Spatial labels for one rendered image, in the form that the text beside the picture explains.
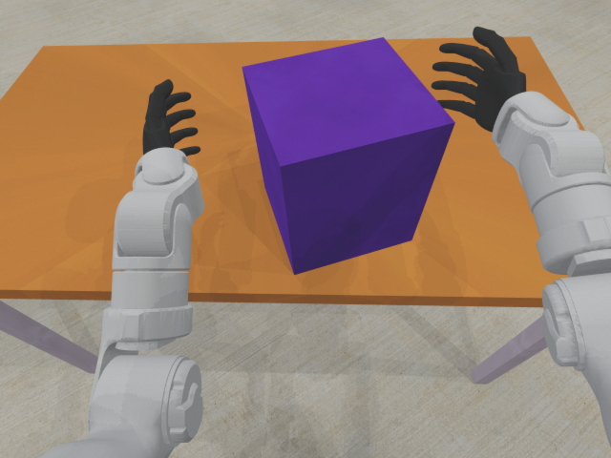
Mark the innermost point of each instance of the table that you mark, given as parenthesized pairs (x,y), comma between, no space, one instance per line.
(71,135)

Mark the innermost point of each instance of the robot right forearm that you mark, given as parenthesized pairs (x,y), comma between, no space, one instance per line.
(566,180)

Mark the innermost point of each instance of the left robot upper arm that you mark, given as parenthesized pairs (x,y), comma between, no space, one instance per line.
(143,407)

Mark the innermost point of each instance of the right robot upper arm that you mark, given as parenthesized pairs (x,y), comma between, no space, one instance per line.
(577,329)

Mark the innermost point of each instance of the left robot hand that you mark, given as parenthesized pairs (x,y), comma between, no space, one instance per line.
(156,131)

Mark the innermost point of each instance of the carton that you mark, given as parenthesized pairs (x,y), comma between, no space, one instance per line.
(349,141)

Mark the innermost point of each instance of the robot left forearm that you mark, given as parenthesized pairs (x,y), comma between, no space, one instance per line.
(152,241)

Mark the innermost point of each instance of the right robot hand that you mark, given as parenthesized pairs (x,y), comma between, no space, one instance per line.
(500,80)

